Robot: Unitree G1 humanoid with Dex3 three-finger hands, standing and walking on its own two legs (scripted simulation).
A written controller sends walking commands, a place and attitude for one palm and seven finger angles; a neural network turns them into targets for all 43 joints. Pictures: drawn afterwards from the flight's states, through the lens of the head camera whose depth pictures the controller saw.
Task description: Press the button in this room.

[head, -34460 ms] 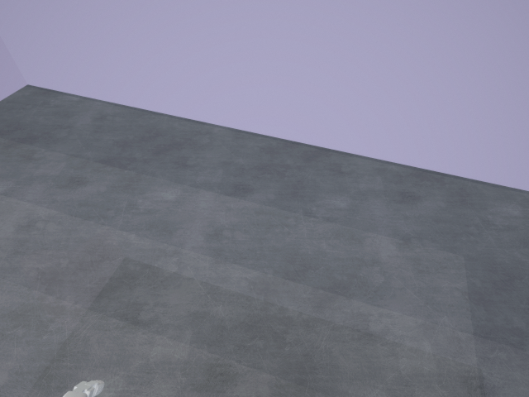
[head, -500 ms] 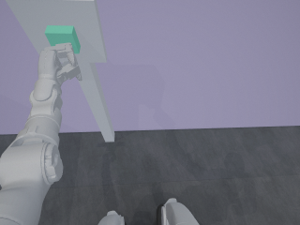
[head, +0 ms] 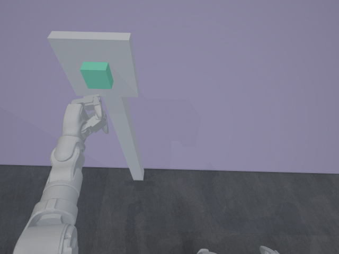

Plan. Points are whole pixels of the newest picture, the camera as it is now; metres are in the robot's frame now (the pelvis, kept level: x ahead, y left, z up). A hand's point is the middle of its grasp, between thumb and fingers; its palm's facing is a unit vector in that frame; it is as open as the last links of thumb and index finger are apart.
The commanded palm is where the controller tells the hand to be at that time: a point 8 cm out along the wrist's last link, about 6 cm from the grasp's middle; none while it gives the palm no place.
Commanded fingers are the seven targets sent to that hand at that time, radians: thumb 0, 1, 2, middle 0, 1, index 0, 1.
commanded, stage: pull the fist back off the button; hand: left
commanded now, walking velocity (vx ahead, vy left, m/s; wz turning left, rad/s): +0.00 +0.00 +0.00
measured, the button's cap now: (98, 74) +0.53 +0.18 +0.11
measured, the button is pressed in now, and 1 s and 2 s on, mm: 0 0 0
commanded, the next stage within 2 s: draw the hand back to the body in 0.18 s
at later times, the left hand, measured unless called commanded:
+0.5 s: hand (91, 133) +0.35 +0.17 +0.10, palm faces -0.05 -1.00 -0.03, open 3.1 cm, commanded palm +0.32 +0.23 +0.11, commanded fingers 0.00 0.90 0.90 -1.30 -1.50 -1.30 -1.50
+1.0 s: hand (45, 176) +0.24 +0.21 +0.14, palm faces +0.25 -0.94 -0.24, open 3.1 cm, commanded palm +0.21 +0.26 +0.16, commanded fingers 0.00 0.90 0.90 -1.30 -1.50 -1.30 -1.50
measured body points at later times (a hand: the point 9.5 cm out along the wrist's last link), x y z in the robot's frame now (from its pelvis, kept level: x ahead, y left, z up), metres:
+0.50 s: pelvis -0.01 +0.00 +0.01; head +0.02 -0.01 +0.46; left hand +0.35 +0.22 +0.11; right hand +0.11 -0.24 -0.10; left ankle -0.04 +0.11 -0.71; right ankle +0.02 -0.11 -0.71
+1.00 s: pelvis -0.01 +0.00 +0.03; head -0.02 -0.02 +0.48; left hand +0.23 +0.26 +0.16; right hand +0.19 -0.22 -0.04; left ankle -0.04 +0.11 -0.71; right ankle +0.02 -0.11 -0.71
